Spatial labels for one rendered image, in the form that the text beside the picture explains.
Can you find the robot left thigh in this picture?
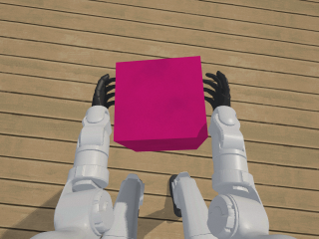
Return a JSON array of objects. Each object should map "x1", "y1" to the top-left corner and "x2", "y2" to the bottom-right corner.
[{"x1": 101, "y1": 178, "x2": 145, "y2": 239}]

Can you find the robot right upper arm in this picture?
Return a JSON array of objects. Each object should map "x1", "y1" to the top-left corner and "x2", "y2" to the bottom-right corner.
[{"x1": 206, "y1": 193, "x2": 297, "y2": 239}]

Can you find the left robot hand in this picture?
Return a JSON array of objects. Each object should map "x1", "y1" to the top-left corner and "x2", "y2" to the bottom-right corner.
[{"x1": 92, "y1": 74, "x2": 116, "y2": 109}]

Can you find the right robot forearm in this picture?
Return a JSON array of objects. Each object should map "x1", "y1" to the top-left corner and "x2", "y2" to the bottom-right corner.
[{"x1": 208, "y1": 106, "x2": 269, "y2": 225}]

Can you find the robot right shin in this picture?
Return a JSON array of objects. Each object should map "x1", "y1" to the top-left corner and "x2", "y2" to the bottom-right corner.
[{"x1": 175, "y1": 171, "x2": 196, "y2": 209}]

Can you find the left robot forearm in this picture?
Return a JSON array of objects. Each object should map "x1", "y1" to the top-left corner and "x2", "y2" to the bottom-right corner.
[{"x1": 54, "y1": 106, "x2": 112, "y2": 228}]

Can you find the right robot hand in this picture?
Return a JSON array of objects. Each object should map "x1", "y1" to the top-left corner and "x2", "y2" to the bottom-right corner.
[{"x1": 202, "y1": 71, "x2": 231, "y2": 111}]

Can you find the robot left upper arm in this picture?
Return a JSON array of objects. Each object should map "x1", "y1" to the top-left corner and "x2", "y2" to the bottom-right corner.
[{"x1": 30, "y1": 188, "x2": 115, "y2": 239}]

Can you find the carton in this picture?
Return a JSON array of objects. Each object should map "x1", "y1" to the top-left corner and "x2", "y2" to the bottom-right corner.
[{"x1": 114, "y1": 56, "x2": 208, "y2": 152}]

